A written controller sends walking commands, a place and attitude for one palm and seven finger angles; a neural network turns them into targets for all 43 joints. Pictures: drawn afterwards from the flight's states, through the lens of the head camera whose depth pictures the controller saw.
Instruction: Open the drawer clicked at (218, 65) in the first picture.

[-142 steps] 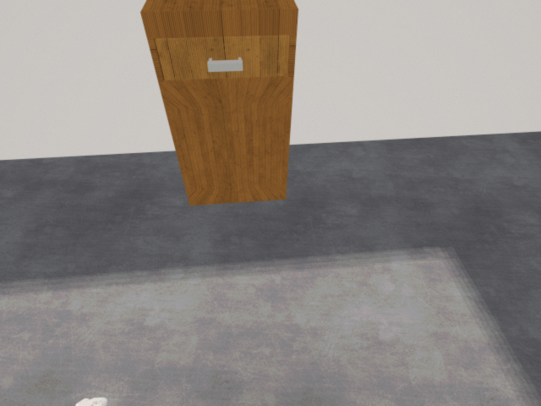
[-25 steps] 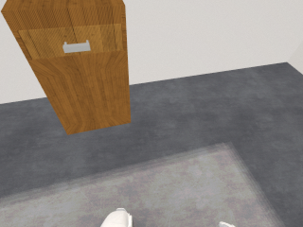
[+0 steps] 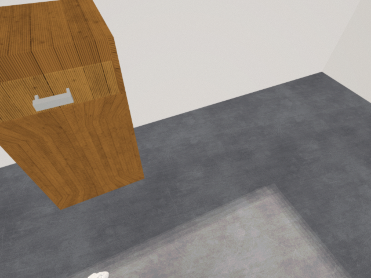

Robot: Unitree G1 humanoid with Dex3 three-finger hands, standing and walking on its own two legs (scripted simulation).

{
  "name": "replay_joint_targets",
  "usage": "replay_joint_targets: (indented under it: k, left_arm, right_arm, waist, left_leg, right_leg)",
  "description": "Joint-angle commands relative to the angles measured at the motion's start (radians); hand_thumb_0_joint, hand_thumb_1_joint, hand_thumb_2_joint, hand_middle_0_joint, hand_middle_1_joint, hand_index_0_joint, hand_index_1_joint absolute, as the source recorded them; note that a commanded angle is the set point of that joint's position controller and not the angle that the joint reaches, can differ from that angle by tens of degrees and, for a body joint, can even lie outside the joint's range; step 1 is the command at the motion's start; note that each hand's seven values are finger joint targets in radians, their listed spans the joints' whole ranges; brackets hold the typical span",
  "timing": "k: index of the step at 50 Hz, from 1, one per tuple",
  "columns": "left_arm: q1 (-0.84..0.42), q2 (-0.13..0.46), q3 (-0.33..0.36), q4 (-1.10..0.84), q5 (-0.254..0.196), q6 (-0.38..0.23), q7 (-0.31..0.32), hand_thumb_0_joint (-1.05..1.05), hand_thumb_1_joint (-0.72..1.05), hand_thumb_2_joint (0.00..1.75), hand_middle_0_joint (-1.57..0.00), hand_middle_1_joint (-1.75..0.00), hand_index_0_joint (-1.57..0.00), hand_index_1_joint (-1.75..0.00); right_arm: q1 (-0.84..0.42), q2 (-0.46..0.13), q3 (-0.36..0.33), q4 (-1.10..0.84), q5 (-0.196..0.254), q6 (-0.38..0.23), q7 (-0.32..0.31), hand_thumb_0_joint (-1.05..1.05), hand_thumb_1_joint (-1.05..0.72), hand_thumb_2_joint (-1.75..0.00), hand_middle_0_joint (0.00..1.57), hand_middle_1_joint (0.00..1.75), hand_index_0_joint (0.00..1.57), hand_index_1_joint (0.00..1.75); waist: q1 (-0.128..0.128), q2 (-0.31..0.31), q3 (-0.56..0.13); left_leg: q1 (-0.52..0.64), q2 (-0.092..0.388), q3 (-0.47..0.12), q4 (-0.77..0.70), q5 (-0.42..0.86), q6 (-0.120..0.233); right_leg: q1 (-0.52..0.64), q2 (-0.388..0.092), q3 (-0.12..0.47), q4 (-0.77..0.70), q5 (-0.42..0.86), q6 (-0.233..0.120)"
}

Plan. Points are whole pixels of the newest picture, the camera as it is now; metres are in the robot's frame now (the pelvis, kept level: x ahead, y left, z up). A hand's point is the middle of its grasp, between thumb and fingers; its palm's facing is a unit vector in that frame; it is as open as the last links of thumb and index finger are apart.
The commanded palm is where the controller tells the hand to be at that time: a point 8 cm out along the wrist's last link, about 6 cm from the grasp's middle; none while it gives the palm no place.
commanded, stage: turn to face it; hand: left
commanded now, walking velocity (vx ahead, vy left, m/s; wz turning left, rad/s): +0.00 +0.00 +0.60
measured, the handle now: (53, 97) +0.67 +0.47 -0.02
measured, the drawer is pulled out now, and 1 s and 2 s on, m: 0.00 0.00 0.00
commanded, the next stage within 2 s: take the last steps up to it in 0.66 s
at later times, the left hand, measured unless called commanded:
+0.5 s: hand out of the picture +0.03 +0.25 -0.16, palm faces +0.29 -0.92 -0.27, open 7.4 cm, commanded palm none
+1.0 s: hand out of the picture -0.06 +0.15 -0.16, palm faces +0.49 -0.85 -0.18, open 7.4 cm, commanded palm none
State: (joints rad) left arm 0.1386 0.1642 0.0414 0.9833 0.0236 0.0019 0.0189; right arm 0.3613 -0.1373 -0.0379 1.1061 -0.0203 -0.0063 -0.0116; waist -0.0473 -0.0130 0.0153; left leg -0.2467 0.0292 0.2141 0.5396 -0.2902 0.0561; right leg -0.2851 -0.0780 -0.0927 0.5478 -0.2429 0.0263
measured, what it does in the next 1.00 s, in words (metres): steps on the spot, turning left: left foot, then right foot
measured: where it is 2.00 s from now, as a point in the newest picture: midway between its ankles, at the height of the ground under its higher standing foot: (169, 277)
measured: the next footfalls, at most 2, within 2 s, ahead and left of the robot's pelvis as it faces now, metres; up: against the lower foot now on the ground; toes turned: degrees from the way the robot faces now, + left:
left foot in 0.28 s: +0.06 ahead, +0.14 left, +0.00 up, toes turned +18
right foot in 0.64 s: +0.11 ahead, -0.09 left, +0.00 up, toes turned +12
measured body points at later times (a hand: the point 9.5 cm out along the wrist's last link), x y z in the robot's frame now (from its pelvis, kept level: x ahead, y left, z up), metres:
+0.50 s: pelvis +0.02 +0.02 +0.00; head +0.05 +0.04 +0.45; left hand +0.02 +0.30 -0.14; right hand +0.17 -0.21 -0.13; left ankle +0.02 +0.13 -0.73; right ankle +0.04 -0.11 -0.67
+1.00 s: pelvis +0.03 +0.00 +0.01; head +0.04 +0.00 +0.46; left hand -0.08 +0.19 -0.15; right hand +0.20 -0.18 -0.14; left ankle -0.04 +0.11 -0.71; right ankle +0.07 -0.10 -0.73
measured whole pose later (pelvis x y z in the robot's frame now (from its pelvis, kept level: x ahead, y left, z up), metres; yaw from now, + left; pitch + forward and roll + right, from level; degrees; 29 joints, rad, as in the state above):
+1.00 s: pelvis +0.03 +0.00 +0.01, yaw +25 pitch -1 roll +0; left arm 0.35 0.15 0.03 1.05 0.03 -0.03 0.01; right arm 0.18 -0.18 -0.05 1.03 -0.02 0.04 0.02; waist 0.06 0.00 0.02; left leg -0.29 0.07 0.07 0.72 -0.43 -0.02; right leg -0.18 -0.07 -0.20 0.46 -0.26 -0.02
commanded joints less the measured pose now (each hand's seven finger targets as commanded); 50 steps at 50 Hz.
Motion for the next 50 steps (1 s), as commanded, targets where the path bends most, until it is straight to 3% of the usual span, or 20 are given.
replay_joint_targets:
  k: [1, 2, 5, 9, 12, 13, 14, 15, 17, 20, 25, 30, 31, 32, 33, 36, 38, 45, 48, 50]
  left_arm:
    - [0.181, 0.187, 0.038, 0.003, -0.003, -0.021, 0.023, 0.00, 0.90, 0.90, -0.20, -0.30, -0.20, -0.30]
    - [0.204, 0.209, 0.049, -0.004, -0.004, -0.026, 0.024, 0.00, 0.90, 0.90, -0.20, -0.30, -0.20, -0.30]
    - [0.107, 0.173, 0.044, -0.041, 0.005, -0.015, 0.030, 0.00, 0.90, 0.90, -0.20, -0.30, -0.20, -0.30]
    - [0.056, 0.188, 0.061, -0.077, 0.013, -0.006, 0.030, 0.00, 0.90, 0.90, -0.20, -0.30, -0.20, -0.30]
    - [0.054, 0.200, 0.066, -0.082, -0.002, 0.010, 0.019, 0.00, 0.90, 0.90, -0.20, -0.30, -0.20, -0.30]
    - [0.059, 0.168, 0.061, -0.096, -0.008, 0.019, 0.013, 0.00, 0.90, 0.90, -0.20, -0.30, -0.20, -0.30]
    - [0.049, 0.105, 0.052, -0.142, -0.016, 0.025, 0.005, 0.00, 0.90, 0.90, -0.20, -0.30, -0.20, -0.30]
    - [-0.021, 0.109, 0.042, -0.173, -0.006, 0.026, 0.006, 0.00, 0.90, 0.90, -0.20, -0.30, -0.20, -0.30]
    - [-0.050, 0.112, 0.049, -0.150, -0.006, 0.024, 0.005, 0.00, 0.90, 0.90, -0.20, -0.30, -0.20, -0.30]
    - [0.040, 0.119, 0.046, -0.096, -0.007, 0.028, -0.006, 0.00, 0.90, 0.90, -0.20, -0.30, -0.20, -0.30]
    - [0.056, 0.110, 0.034, -0.099, -0.009, 0.035, -0.004, 0.00, 0.90, 0.90, -0.20, -0.30, -0.20, -0.30]
    - [0.186, 0.123, 0.029, -0.074, -0.012, 0.008, 0.005, 0.00, 0.90, 0.90, -0.20, -0.30, -0.20, -0.30]
    - [0.210, 0.165, 0.033, -0.074, -0.003, -0.004, 0.010, 0.00, 0.90, 0.90, -0.20, -0.30, -0.20, -0.30]
    - [0.201, 0.259, 0.047, -0.081, 0.011, -0.015, 0.016, 0.00, 0.90, 0.90, -0.20, -0.30, -0.20, -0.30]
    - [0.207, 0.276, 0.042, -0.097, 0.004, -0.011, 0.014, 0.00, 0.90, 0.90, -0.20, -0.30, -0.20, -0.30]
    - [0.109, 0.194, 0.029, -0.102, 0.000, -0.020, 0.016, 0.00, 0.90, 0.90, -0.20, -0.30, -0.20, -0.30]
    - [0.113, 0.171, 0.026, -0.098, 0.000, -0.023, 0.019, 0.00, 0.90, 0.90, -0.20, -0.30, -0.20, -0.30]
    - [0.284, 0.170, 0.026, 0.015, 0.012, -0.039, 0.002, 0.00, 0.90, 0.90, -0.20, -0.30, -0.20, -0.30]
    - [0.282, 0.170, 0.028, 0.049, 0.011, -0.039, -0.001, 0.00, 0.90, 0.90, -0.20, -0.30, -0.20, -0.30]
    - [0.249, 0.160, 0.027, 0.066, 0.001, -0.033, -0.004, 0.00, 0.90, 0.90, -0.20, -0.30, -0.20, -0.30]
  right_arm:
    - [-0.013, -0.062, -0.013, -0.099, 0.011, -0.008, 0.007, 0.00, -0.90, -0.90, 0.20, 0.30, 0.20, 0.30]
    - [-0.053, -0.082, -0.021, -0.121, 0.006, 0.009, 0.005, 0.00, -0.90, -0.90, 0.20, 0.30, 0.20, 0.30]
    - [-0.082, -0.084, -0.034, -0.131, 0.011, 0.027, 0.013, 0.00, -0.90, -0.90, 0.20, 0.30, 0.20, 0.30]
    - [-0.077, -0.065, -0.036, -0.164, 0.008, 0.034, 0.027, 0.00, -0.90, -0.90, 0.20, 0.30, 0.20, 0.30]
    - [-0.025, -0.103, -0.043, -0.167, 0.001, 0.029, 0.027, 0.00, -0.90, -0.90, 0.20, 0.30, 0.20, 0.30]
    - [0.018, -0.167, -0.058, -0.166, -0.001, 0.023, 0.028, 0.00, -0.90, -0.90, 0.20, 0.30, 0.20, 0.30]
    - [0.053, -0.280, -0.082, -0.180, -0.009, 0.016, 0.022, 0.00, -0.90, -0.90, 0.20, 0.30, 0.20, 0.30]
    - [0.082, -0.320, -0.090, -0.171, -0.010, 0.015, 0.012, 0.00, -0.90, -0.90, 0.20, 0.30, 0.20, 0.30]
    - [-0.003, -0.286, -0.078, -0.181, -0.008, 0.007, -0.004, 0.00, -0.90, -0.90, 0.20, 0.30, 0.20, 0.30]
    - [-0.136, -0.246, -0.056, -0.222, -0.008, -0.001, -0.008, 0.00, -0.90, -0.90, 0.20, 0.30, 0.20, 0.30]
    - [-0.148, -0.260, -0.058, -0.223, -0.009, 0.014, -0.003, 0.00, -0.90, -0.90, 0.20, 0.30, 0.20, 0.30]
    - [-0.212, -0.257, -0.058, -0.238, 0.000, 0.028, 0.007, 0.00, -0.90, -0.90, 0.20, 0.30, 0.20, 0.30]
    - [-0.202, -0.216, -0.053, -0.242, 0.010, 0.027, 0.012, 0.00, -0.90, -0.90, 0.20, 0.30, 0.20, 0.30]
    - [-0.189, -0.147, -0.039, -0.264, 0.017, 0.027, 0.017, 0.00, -0.90, -0.90, 0.20, 0.30, 0.20, 0.30]
    - [-0.216, -0.173, -0.044, -0.273, 0.008, 0.040, 0.013, 0.00, -0.90, -0.90, 0.20, 0.30, 0.20, 0.30]
    - [-0.202, -0.175, -0.052, -0.212, 0.004, 0.055, 0.018, 0.00, -0.90, -0.90, 0.20, 0.30, 0.20, 0.30]
    - [-0.186, -0.158, -0.046, -0.190, 0.007, 0.054, 0.022, 0.00, -0.90, -0.90, 0.20, 0.30, 0.20, 0.30]
    - [-0.274, -0.106, -0.026, -0.182, -0.004, 0.026, 0.034, 0.00, -0.90, -0.90, 0.20, 0.30, 0.20, 0.30]
    - [-0.228, -0.086, -0.020, -0.160, 0.000, 0.011, 0.032, 0.00, -0.90, -0.90, 0.20, 0.30, 0.20, 0.30]
    - [-0.134, -0.075, -0.013, -0.118, -0.001, -0.001, 0.023, 0.00, -0.90, -0.90, 0.20, 0.30, 0.20, 0.30]
  waist:
    - [0.078, -0.207, -0.079]
    - [0.106, -0.298, -0.090]
    - [0.063, -0.128, -0.025]
    - [0.042, -0.177, -0.008]
    - [0.012, -0.104, -0.034]
    - [-0.011, 0.070, -0.063]
    - [-0.030, 0.361, -0.053]
    - [-0.060, 0.270, -0.064]
    - [-0.033, 0.249, -0.052]
    - [0.029, 0.146, -0.056]
    - [0.019, 0.144, -0.048]
    - [0.075, 0.128, -0.060]
    - [0.083, -0.001, -0.068]
    - [0.070, -0.273, -0.044]
    - [0.087, -0.204, -0.040]
    - [0.039, -0.134, 0.012]
    - [0.039, -0.137, -0.008]
    - [0.122, -0.153, 0.046]
    - [0.105, -0.158, 0.036]
    - [0.058, -0.116, 0.033]
  left_leg:
    - [-0.244, 0.013, -0.080, 0.134, -0.079, -0.075]
    - [-0.261, 0.018, -0.111, 0.317, -0.289, -0.080]
    - [-0.310, 0.043, -0.168, 0.523, -0.236, -0.090]
    - [-0.191, 0.053, -0.125, 0.313, -0.187, -0.096]
    - [0.005, 0.017, -0.059, 0.028, 0.056, -0.093]
    - [0.107, 0.088, -0.188, -0.073, 0.193, -0.060]
    - [0.168, 0.341, -0.534, -0.181, 0.465, 0.069]
    - [0.145, 0.426, -0.627, -0.222, 0.453, 0.163]
    - [0.096, 0.335, -0.560, -0.212, 0.365, 0.137]
    - [0.064, 0.244, -0.395, -0.201, 0.379, 0.104]
    - [0.066, 0.233, -0.399, -0.211, 0.334, 0.123]
    - [-0.037, 0.175, -0.372, -0.087, 0.325, 0.060]
    - [-0.109, 0.097, -0.318, 0.031, 0.194, 0.000]
    - [-0.276, -0.051, -0.178, 0.221, -0.129, -0.077]
    - [-0.238, -0.043, -0.246, 0.389, -0.292, -0.079]
    - [-0.276, -0.012, -0.257, 0.633, -0.151, -0.092]
    - [-0.267, -0.002, -0.237, 0.612, -0.110, -0.105]
    - [-0.217, 0.030, -0.143, 0.273, -0.146, -0.084]
    - [-0.117, 0.028, -0.115, 0.123, -0.160, -0.063]
    - [0.067, 0.015, -0.075, -0.047, -0.058, -0.057]
  right_leg:
    - [0.311, -0.323, 0.235, -0.164, 0.451, -0.130]
    - [0.279, -0.382, 0.260, -0.203, 0.555, -0.196]
    - [0.209, -0.323, 0.094, -0.169, 0.531, -0.181]
    - [0.101, -0.304, -0.012, -0.123, 0.389, -0.121]
    - [0.021, -0.246, -0.087, 0.020, 0.233, -0.052]
    - [-0.074, -0.185, -0.113, 0.169, 0.068, -0.003]
    - [-0.287, -0.053, -0.129, 0.394, -0.364, 0.072]
    - [-0.316, -0.033, -0.017, 0.574, -0.442, 0.057]
    - [-0.349, -0.046, 0.078, 0.665, -0.304, 0.043]
    - [-0.256, -0.037, 0.066, 0.575, -0.190, 0.047]
    - [-0.153, 0.007, 0.048, 0.341, -0.198, 0.039]
    - [0.104, 0.035, 0.021, -0.057, 0.014, 0.029]
    - [0.187, -0.050, 0.114, -0.202, 0.083, 0.010]
    - [0.231, -0.299, 0.391, -0.268, 0.215, -0.094]
    - [0.114, -0.395, 0.397, -0.271, 0.326, -0.179]
    - [0.092, -0.254, 0.215, -0.221, 0.404, -0.164]
    - [0.131, -0.224, 0.136, -0.205, 0.456, -0.152]
    - [0.179, -0.244, 0.191, -0.342, -0.088, -0.169]
    - [0.145, -0.234, 0.184, -0.345, -0.180, -0.169]
    - [0.034, -0.184, 0.123, -0.301, -0.250, -0.131]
